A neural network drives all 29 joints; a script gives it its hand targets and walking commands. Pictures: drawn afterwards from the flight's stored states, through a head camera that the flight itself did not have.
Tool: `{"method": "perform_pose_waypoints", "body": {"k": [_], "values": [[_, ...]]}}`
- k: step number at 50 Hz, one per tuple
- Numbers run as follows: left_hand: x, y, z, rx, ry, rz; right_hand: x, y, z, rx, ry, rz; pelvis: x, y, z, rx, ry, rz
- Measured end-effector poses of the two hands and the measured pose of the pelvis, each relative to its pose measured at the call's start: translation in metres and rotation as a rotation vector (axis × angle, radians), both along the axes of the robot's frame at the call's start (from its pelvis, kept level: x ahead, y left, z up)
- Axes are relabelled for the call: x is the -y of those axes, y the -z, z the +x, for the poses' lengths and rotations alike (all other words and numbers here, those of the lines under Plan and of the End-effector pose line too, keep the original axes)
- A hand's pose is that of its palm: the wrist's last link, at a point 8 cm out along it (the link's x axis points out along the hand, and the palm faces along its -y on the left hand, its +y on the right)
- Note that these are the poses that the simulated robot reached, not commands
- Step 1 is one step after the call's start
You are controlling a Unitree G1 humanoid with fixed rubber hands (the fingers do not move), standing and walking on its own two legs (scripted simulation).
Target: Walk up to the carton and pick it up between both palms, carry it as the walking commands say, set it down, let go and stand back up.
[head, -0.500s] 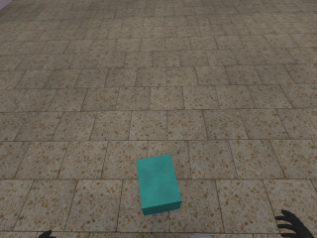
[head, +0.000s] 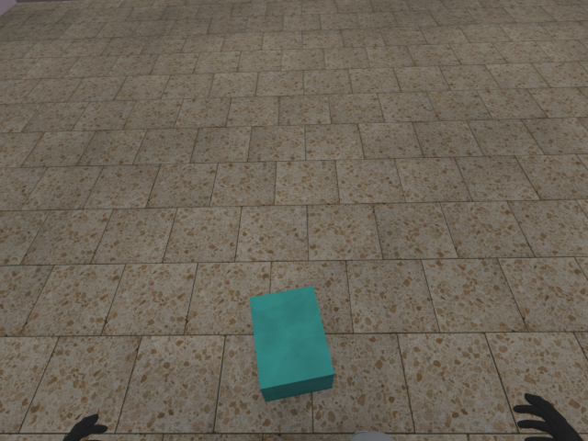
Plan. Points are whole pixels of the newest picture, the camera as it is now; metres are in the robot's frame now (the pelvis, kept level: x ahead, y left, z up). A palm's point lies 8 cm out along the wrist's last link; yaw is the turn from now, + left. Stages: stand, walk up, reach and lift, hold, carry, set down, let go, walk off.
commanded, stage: walk up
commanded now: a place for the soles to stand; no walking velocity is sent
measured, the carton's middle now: (290, 342) +0.49 +0.04 -0.67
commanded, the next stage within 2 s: reach and lift in 0.80 s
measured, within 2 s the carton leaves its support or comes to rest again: neither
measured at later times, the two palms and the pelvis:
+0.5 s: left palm out of the picture +0.11 +0.33 -0.08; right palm out of the picture +0.12 -0.32 -0.09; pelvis +0.00 +0.00 +0.00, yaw +0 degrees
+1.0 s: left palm out of the picture +0.15 +0.32 -0.08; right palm (538, 408) +0.17 -0.31 -0.08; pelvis -0.01 +0.00 +0.00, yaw +5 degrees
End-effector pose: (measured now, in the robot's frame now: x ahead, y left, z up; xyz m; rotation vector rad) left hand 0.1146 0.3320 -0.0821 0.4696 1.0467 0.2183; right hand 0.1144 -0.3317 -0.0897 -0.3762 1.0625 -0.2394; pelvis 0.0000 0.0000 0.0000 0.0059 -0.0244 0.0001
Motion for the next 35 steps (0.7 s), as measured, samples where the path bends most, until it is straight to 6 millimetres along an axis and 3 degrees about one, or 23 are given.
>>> {"method": "perform_pose_waypoints", "body": {"k": [18, 35], "values": [[-0.004, 0.003, -0.009, -0.017, 0.000, 0.004, -0.005, -0.002, 0.011, 0.029, -0.012, 0.002, -0.002, 0.001, 0.001, -0.005, 0.003, -0.003], [0.003, -0.001, 0.001, 0.000, 0.013, -0.003, -0.003, -0.003, 0.004, 0.015, -0.002, 0.006, -0.001, -0.002, 0.000, -0.008, 0.004, 0.002]]}}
